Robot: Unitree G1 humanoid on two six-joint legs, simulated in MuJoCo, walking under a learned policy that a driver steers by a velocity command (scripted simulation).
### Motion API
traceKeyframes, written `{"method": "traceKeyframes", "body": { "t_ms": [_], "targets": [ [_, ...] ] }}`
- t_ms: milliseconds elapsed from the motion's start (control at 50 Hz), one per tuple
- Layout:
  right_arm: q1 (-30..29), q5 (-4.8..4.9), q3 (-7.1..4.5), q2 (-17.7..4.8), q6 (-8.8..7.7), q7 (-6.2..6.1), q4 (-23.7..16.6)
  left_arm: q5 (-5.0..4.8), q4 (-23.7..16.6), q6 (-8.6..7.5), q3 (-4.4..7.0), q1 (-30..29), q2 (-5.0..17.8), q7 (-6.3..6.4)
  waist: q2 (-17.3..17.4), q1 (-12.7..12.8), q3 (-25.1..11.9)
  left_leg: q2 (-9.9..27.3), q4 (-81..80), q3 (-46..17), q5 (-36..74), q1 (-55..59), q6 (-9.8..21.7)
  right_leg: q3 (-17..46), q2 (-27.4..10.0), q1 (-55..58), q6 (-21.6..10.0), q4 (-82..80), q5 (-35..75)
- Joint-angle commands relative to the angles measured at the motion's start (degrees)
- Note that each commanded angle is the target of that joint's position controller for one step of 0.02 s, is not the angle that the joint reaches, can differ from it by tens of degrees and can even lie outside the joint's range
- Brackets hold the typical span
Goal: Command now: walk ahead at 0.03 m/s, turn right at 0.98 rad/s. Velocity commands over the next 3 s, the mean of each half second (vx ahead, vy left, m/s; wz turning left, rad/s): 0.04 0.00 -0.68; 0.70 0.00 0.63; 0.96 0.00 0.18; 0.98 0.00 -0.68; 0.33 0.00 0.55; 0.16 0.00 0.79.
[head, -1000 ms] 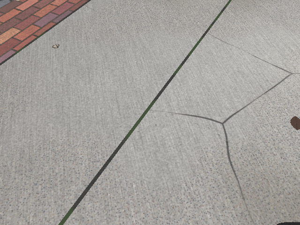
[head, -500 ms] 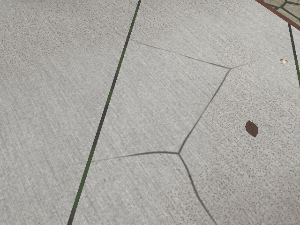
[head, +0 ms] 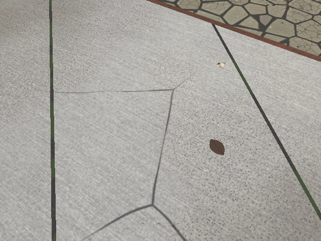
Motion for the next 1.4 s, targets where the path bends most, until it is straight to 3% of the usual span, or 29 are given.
{"method": "traceKeyframes", "body": {
  "t_ms": [20,160,180,200,220,240,260,320,420,480,520,560,580,600,620,640,660,700,900,960,1000,1020,1040,1060,1080,1120,1180,1260,1400],
  "targets": [
    [-1.81,0.43,-1.26,-5.43,-1.45,-0.28,-3.86,0.35,-3.26,-0.57,2.64,1.56,9.68,0.05,-6.85,0.02,-6.99,-2.38,-3.75,0.29,-0.67,-1.8,1.05,21.83,-15.16,10.4,-1.87,-7.07,-11.78],
    [3.72,1.45,-1.77,-7.92,-3.17,-1.86,-2.75,0.11,-3.84,-0.94,2.16,-3.43,9.82,-0.8,-8.19,-4.26,-6.06,-4.23,-29.75,0.56,3.49,22.2,3.15,25.5,-10.1,-0.45,3.2,-4.08,-14.59],
    [2.75,1.34,-2.46,-10.75,-3.23,-2.5,-3.31,-0.44,-3.14,-1.36,1.52,0.23,7.45,-0.59,-1.61,-2.55,-8.14,3.25,-35.42,-4.8,1.11,29.1,4.61,20.13,-5.98,-4.74,6.41,1.57,-27.97],
    [2.46,0.83,-3.11,-15.25,-2.74,-2.54,-5.34,-1.29,-3.63,-1.68,0.87,3.1,4.71,-0.09,7.58,-2.04,-11.52,18.68,-38.71,-19.1,-6.13,33.25,9.84,6.77,0.15,-9.86,9.13,17.05,-31.28],
    [-1.8,-0.41,-2.89,-15.18,-2.38,-1.87,-5.69,0.6,-3.65,-1.84,2.01,1.12,9.92,0.2,7.55,-2.16,-7.36,22.37,-40.79,-23.19,-2.43,25.77,14.58,-2.81,-0.2,-15.62,9.77,28.52,-28.06],
    [-0.92,-0.23,-2.08,-10.63,-2.19,-1.34,-5.2,1.82,-3.59,-1.74,2.5,-1.12,12.43,-0.04,4.2,-2.47,-6.22,19.63,-37.84,-16.82,5.56,22.12,15.31,-3.81,-5.17,-13.21,9.73,34.45,-23.56],
    [-1.69,0.19,-1.41,-8.29,-2.18,-0.75,-4.97,1.88,-2.95,-1.32,2.18,0.2,10.92,-0.66,3.5,-1.52,-5.73,15.29,-35.21,-9.84,12.1,20.05,14.09,-4.48,-5.39,-11.56,9.09,38.6,-20.39],
    [0.31,0.3,-0.86,-7.06,-2.17,-0.27,-5.14,0.48,-1.51,0.07,1.04,2.62,8.78,-2.04,6.11,-1.92,-5.92,11.27,-32.37,-1.67,24.91,20.84,13.74,-7.71,-5.69,-12.04,9.3,46.95,-18.92],
    [8.43,0.41,-1.0,-7.1,-3.18,0.56,-1.44,0.07,-1.68,0.64,-1.23,-3.03,4.8,-0.82,8.07,-5.39,-6.17,11.27,-29.71,-2.45,31.81,27.4,14.25,-5.52,-5.87,-11.08,9.69,33.22,-21.84],
    [10.92,0.25,-2.13,-9.62,-2.5,2.24,0.64,1.64,-1.4,0.0,-2.09,-4.48,5.49,-1.38,13.41,-5.92,-5.61,8.94,-37.24,-8.97,-10.88,23.94,14.5,-15.05,-8.86,-5.1,8.24,20.29,-26.2],
    [11.54,0.01,-2.92,-10.18,-1.45,3.06,1.41,1.3,-1.65,-1.24,-2.75,-6.24,4.72,-1.11,12.69,-5.44,-1.83,8.47,-38.38,-11.78,-15.9,17.15,14.54,-16.27,-8.15,1.62,7.07,10.4,-28.25],
    [9.67,0.61,-3.69,-10.28,-1.08,2.87,1.69,1.05,0.69,-3.07,-3.29,0.05,2.98,0.18,7.31,-0.37,0.14,5.08,-35.78,-10.91,-15.76,8.07,12.46,-17.47,-8.05,15.29,4.07,-6.73,-15.7],
    [6.27,0.8,-3.8,-8.79,-1.59,2.33,0.49,1.29,2.99,-4.19,-2.76,7.75,5.19,1.16,4.17,3.86,-0.49,1.15,-31.34,-7.95,-14.25,-3.67,8.15,-15.2,-11.09,30.55,2.27,-11.24,-10.78],
    [5.69,1.97,-2.61,-2.71,-2.59,2.41,-1.21,1.58,4.2,-4.98,-1.55,12.69,10.16,2.31,-9.58,5.47,-4.86,-3.67,-11.75,0.35,-15.9,-14.43,5.83,-0.34,-26.71,41.7,0.86,-15.26,-26.04],
    [2.56,2.1,-2.04,-2.18,-3.53,2.23,-3.91,1.76,2.33,-5.17,-0.66,7.29,14.21,2.81,-11.55,4.53,-1.45,-3.95,-0.74,4.95,-10.28,-24.13,6.09,16.07,-38.14,34.3,-3.07,-18.13,-38.65],
    [-0.29,1.54,-2.55,-5.21,-3.87,2.8,-5.17,2.48,2.22,-5.74,-1.09,4.34,11.24,2.96,-7.57,2.67,1.37,1.57,4.72,2.31,-5.25,-23.9,6.89,15.22,-38.81,27.71,-4.95,-17.76,-40.31],
    [1.72,1.77,-3.09,-5.83,-3.87,3.7,-3.63,2.06,1.5,-6.54,-2.21,0.28,7.08,2.57,-6.48,-0.06,2.33,2.1,7.64,2.13,-1.44,-23.92,6.52,9.77,-34.99,26.74,-3.18,-17.82,-36.03],
    [6.32,0.64,-3.7,-6.34,-2.98,5.12,-0.83,1.49,0.89,-7.55,-2.84,-1.15,4.81,2.38,-7.76,-1.8,0.2,2.46,13.29,5.07,2.36,-21.97,4.84,-1.16,-30.2,25.84,-0.56,-18.35,-25.56],
    [-8.51,-0.52,-1.15,-2.09,-2.29,8.62,-7.57,1.72,6.77,-10.28,-2.84,7.56,4.41,1.19,-4.31,0.11,7.85,5.65,4.12,15.7,12.83,-20.49,7.9,-25.13,-26.62,20.05,1.43,-22.61,-0.09],
    [-8.03,-0.05,-0.25,-1.3,-2.25,8.06,-8.31,1.91,7.84,-10.04,-2.49,8.64,6.99,1.73,-5.44,-2.23,3.5,0.08,-3.71,22.81,8.67,-7.35,12.67,-30.59,-27.39,23.78,2.85,-12.92,47.15],
    [5.12,0.46,-1.53,-4.56,-2.52,6.96,-5.23,2.58,7.46,-8.12,-1.34,7.42,11.07,2.36,-8.68,-10.1,-6.0,-4.87,-3.67,22.96,0.14,7.13,15.27,-30.6,-29.91,25.53,2.61,7.4,69.56],
    [16.77,0.51,-3.11,-7.81,-2.98,6.2,-1.94,2.53,6.41,-7.52,-0.83,5.92,12.48,2.23,-8.67,-15.38,-12.48,-7.06,-5.65,20.55,-2.78,22.32,16.91,-29.26,-30.5,19.23,1.92,22.48,66.87],
    [25.5,-0.07,-5.14,-11.9,-3.05,4.9,1.47,2.55,5.96,-7.84,-1.14,5.45,11.06,1.61,-4.28,-18.45,-16.39,-5.54,-11.4,13.12,-4.97,39.19,18.14,-28.89,-27.16,6.27,3.19,41.17,44.38],
    [18.89,-0.3,-6.98,-19.05,-1.91,4.0,0.46,1.15,0.45,-9.1,-3.38,5.26,1.97,-0.27,16.44,-10.13,-17.75,11.74,-23.17,-21.71,-20.08,54.92,26.2,-26.02,-13.26,-23.58,7.9,66.82,-19.46],
    [20.9,0.31,-7.34,-19.42,-1.55,4.0,-1.48,1.47,-3.24,-10.77,-3.33,-1.94,5.78,-0.38,5.8,-13.9,-24.52,14.78,-31.51,-36.99,-22.12,56.01,28.28,-12.15,-12.69,-29.44,6.5,71.83,-16.59],
    [20.13,0.34,-6.35,-15.11,-2.57,2.86,1.55,1.26,-4.36,-11.93,-4.14,-4.48,4.78,-0.08,-2.81,-9.32,-9.85,13.55,-35.67,-28.68,-11.19,39.71,24.17,-10.75,-18.7,-29.46,5.73,61.96,-12.31],
    [12.25,-0.19,-3.02,-6.85,-5.41,2.03,0.61,3.12,-0.42,-8.27,-5.15,3.5,2.66,-0.49,-4.33,-1.39,-4.21,8.15,-37.96,-12.77,-4.85,18.69,20.72,-11.68,-23.43,-17.95,6.11,51.52,-14.24],
    [16.94,0.81,-2.49,-6.63,-8.82,3.67,3.63,1.31,-3.74,-6.05,-5.7,-7.57,1.32,-1.36,-0.63,-4.0,4.69,4.88,-46.2,-0.93,9.73,13.94,16.77,-16.58,-24.92,-23.53,5.62,36.7,-2.72],
    [20.24,0.83,-1.58,-7.63,-11.03,2.34,6.55,-0.65,-2.46,-7.51,-5.65,-12.47,0.79,-3.29,1.56,-5.51,0.56,5.28,-47.17,15.75,59.03,31.91,6.21,-23.84,-13.46,-13.08,-0.43,12.23,17.06]
  ]
}}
